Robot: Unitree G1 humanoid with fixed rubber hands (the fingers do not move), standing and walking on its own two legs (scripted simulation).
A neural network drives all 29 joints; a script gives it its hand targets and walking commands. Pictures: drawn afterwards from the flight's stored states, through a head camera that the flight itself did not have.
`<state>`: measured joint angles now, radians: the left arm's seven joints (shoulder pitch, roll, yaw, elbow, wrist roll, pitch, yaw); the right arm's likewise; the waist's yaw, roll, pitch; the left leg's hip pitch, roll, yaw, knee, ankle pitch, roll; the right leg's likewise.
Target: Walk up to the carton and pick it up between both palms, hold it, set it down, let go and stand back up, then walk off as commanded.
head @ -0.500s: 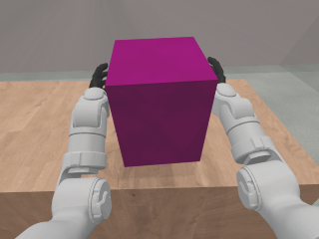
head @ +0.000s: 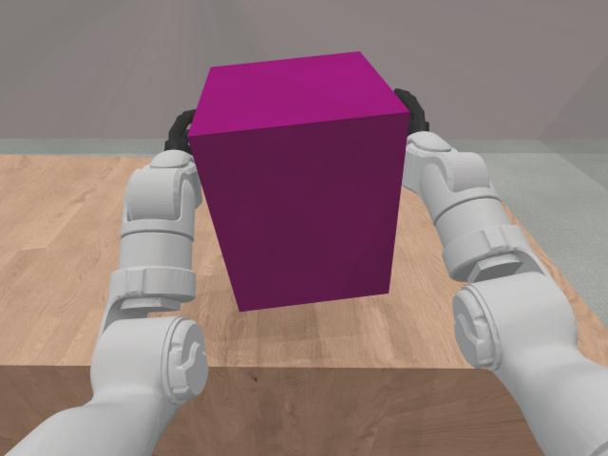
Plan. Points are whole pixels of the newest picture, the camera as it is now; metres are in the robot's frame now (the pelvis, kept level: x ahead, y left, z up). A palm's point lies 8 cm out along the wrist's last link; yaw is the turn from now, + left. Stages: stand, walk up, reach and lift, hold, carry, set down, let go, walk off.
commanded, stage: reach and lift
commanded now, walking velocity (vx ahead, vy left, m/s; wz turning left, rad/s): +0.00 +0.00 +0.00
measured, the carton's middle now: (300, 180) +0.39 +0.00 +0.23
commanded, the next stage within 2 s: hold in 0.04 s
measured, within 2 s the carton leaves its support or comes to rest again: neither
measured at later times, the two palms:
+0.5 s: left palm (179, 159) +0.37 +0.14 +0.27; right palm (421, 133) +0.37 -0.15 +0.30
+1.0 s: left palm (176, 138) +0.36 +0.14 +0.30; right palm (431, 124) +0.36 -0.15 +0.32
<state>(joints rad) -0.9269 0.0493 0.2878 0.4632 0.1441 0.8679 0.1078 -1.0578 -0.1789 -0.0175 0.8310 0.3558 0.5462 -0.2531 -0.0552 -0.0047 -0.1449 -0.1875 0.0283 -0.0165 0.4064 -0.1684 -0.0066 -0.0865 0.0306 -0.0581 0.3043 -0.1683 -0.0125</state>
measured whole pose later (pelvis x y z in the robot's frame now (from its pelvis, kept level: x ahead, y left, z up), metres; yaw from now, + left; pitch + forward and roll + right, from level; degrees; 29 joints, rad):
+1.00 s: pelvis -0.01 -0.01 +0.00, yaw +0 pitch -2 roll -2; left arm -1.08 0.10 0.31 0.61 0.13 0.92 0.08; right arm -1.17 -0.21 0.01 0.88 0.38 0.67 -0.29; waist -0.04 0.01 -0.20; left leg -0.22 0.04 -0.02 0.42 -0.15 -0.02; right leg -0.12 0.05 -0.06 0.32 -0.15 -0.03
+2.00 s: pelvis +0.00 -0.01 +0.00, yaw +0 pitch -3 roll -2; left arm -1.04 0.08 0.33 0.51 0.14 0.95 0.08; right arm -1.14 -0.22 0.04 0.80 0.42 0.71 -0.31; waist -0.04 0.02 -0.20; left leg -0.20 0.04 -0.02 0.44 -0.18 -0.02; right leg -0.09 0.05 -0.06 0.32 -0.17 -0.02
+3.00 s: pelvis -0.01 -0.01 +0.00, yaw +0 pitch -3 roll -2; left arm -1.06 0.10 0.31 0.58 0.14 0.93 0.08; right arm -1.17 -0.22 0.02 0.88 0.43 0.69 -0.30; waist -0.06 0.01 -0.20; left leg -0.21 0.04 -0.03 0.42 -0.17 -0.02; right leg -0.10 0.05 -0.06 0.31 -0.16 -0.03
